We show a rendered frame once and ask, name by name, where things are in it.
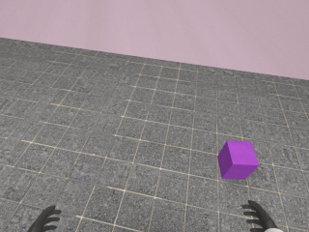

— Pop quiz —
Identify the robot left hand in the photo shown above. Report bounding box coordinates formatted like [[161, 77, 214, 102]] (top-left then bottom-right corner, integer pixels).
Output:
[[27, 205, 62, 232]]

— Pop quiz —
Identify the robot right hand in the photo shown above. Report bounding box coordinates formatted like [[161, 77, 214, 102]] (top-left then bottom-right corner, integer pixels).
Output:
[[241, 200, 278, 232]]

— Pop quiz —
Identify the carton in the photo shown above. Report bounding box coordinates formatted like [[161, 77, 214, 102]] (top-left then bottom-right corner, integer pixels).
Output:
[[217, 140, 260, 180]]

